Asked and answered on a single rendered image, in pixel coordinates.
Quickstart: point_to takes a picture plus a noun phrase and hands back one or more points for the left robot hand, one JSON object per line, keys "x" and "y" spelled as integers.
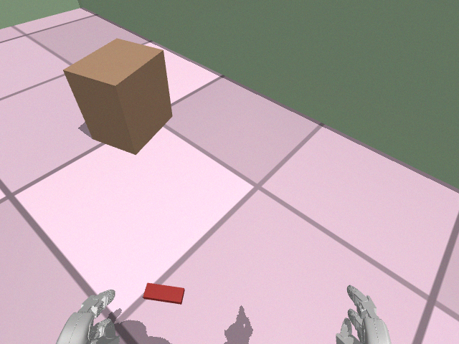
{"x": 79, "y": 327}

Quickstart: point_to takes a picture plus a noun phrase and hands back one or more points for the right robot hand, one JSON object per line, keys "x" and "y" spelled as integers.
{"x": 370, "y": 329}

